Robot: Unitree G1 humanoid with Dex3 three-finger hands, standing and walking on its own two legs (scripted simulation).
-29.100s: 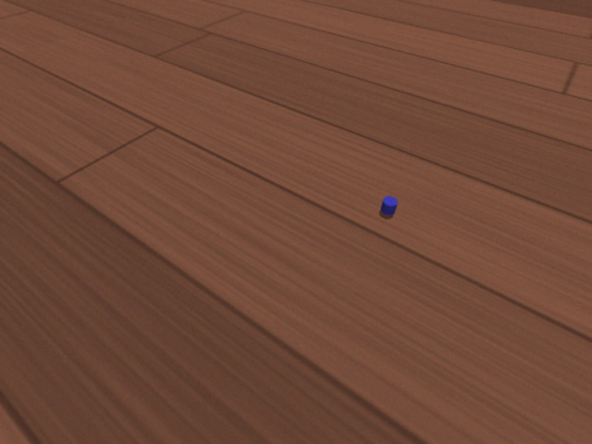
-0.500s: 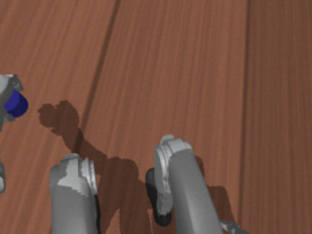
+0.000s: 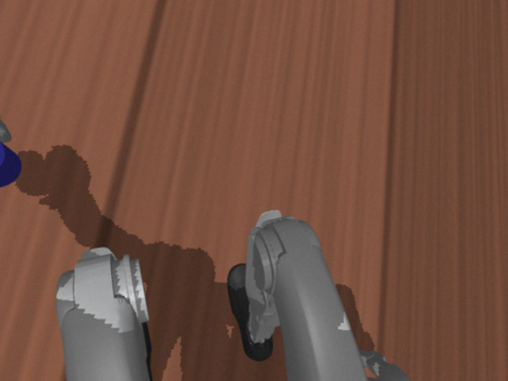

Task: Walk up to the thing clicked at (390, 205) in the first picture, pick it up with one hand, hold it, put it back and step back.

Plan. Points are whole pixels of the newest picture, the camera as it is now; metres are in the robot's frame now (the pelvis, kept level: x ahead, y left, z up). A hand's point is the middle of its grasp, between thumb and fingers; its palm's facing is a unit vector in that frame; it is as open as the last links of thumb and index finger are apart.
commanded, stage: rest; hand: left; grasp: from above
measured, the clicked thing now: out of the picture +0.47 +0.31 -0.22
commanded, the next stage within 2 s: open in 1.42 s
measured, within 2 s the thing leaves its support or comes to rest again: rests again in 1.08 s
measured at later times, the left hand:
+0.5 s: hand out of the picture +0.47 +0.31 -0.24, palm faces -0.45 -0.10 -0.89, open 9.5 cm
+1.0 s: hand out of the picture +0.47 +0.31 -0.26, palm faces -0.46 -0.10 -0.88, open 9.5 cm
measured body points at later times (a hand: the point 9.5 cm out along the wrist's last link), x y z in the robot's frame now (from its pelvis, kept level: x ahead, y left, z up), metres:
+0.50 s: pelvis +0.00 +0.00 -0.02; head +0.27 +0.10 +0.32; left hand +0.49 +0.31 -0.19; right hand +0.02 -0.27 -0.09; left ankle +0.07 +0.12 -0.30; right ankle +0.11 -0.13 -0.30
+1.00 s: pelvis -0.01 +0.01 -0.03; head +0.27 +0.12 +0.31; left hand +0.49 +0.31 -0.21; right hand +0.01 -0.27 -0.07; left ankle +0.07 +0.12 -0.30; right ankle +0.11 -0.12 -0.30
